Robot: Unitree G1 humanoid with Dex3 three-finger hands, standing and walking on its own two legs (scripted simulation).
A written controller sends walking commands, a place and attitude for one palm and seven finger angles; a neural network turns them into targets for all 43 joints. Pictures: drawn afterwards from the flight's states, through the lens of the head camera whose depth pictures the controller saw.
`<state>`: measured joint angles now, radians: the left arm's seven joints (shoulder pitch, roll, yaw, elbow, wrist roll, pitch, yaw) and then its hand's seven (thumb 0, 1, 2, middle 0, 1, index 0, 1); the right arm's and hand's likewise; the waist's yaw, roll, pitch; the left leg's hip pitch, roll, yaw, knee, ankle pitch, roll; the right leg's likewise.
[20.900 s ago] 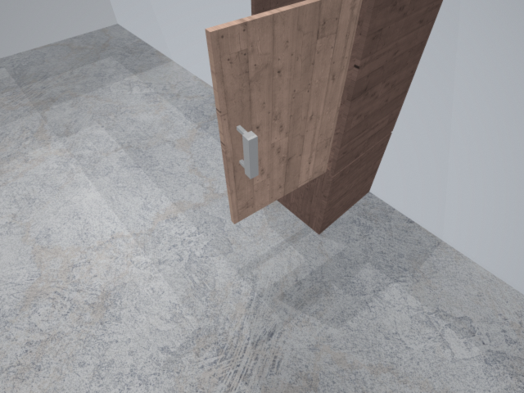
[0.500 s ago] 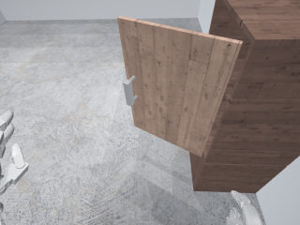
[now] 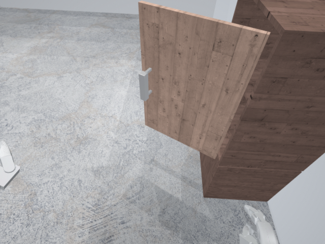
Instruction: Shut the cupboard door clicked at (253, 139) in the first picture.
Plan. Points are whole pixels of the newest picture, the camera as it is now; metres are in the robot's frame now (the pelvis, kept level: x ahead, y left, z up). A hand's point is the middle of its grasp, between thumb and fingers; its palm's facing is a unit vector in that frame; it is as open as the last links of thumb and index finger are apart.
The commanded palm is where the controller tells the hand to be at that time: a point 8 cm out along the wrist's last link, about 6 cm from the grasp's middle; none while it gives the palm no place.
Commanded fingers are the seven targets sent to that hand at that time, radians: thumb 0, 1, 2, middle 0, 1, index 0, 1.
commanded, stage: step back with the hand held close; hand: left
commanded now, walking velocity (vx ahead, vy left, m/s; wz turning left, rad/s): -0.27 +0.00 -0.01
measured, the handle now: (146, 84) +0.70 +0.12 -0.02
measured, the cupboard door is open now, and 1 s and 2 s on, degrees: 62 62 62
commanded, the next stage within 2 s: stop stepping back and stand still in 1.14 s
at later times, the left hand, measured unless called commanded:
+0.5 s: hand (3, 202) +0.14 +0.25 +0.18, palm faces +0.45 -0.77 -0.46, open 7.4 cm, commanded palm +0.07 +0.30 +0.20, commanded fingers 0.00 0.90 0.90 -0.20 -0.30 -0.20 -0.30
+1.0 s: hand out of the picture +0.06 +0.27 +0.20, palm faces +0.43 -0.79 -0.44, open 7.4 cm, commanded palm +0.00 +0.30 +0.20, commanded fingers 0.00 0.90 0.90 -0.20 -0.30 -0.20 -0.30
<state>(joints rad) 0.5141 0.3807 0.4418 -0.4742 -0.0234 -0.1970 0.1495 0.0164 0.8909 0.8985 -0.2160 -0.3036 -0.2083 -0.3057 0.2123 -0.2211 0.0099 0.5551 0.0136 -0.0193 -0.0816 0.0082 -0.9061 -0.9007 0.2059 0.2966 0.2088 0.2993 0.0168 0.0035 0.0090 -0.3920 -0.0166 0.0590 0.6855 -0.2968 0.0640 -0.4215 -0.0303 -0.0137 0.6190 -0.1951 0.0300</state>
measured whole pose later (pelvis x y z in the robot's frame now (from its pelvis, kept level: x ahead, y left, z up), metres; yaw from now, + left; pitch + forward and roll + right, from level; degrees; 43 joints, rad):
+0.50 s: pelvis -0.05 -0.01 +0.00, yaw +2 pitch +1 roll -1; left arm 0.54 0.42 0.44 -0.55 -0.02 -0.26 0.16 0.02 0.89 0.90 -0.22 -0.30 -0.21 -0.31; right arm 0.20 -0.23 -0.01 0.60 0.00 -0.04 -0.06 0.01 -0.91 -0.90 0.20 0.30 0.21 0.30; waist -0.02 -0.03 0.02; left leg -0.50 -0.02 0.04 0.69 -0.30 0.04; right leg -0.48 0.00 0.03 0.60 -0.14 0.03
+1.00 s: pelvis -0.13 +0.00 +0.01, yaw +2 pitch +1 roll -4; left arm 0.54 0.48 0.44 -0.50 -0.05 -0.28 0.13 0.02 0.89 0.90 -0.22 -0.30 -0.21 -0.31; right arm 0.17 -0.19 -0.01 0.60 0.00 -0.06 -0.07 0.01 -0.91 -0.90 0.21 0.30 0.21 0.30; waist -0.03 0.01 -0.06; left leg -0.54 0.06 0.08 0.55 -0.21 -0.02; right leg -0.23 0.07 0.08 0.51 -0.30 0.02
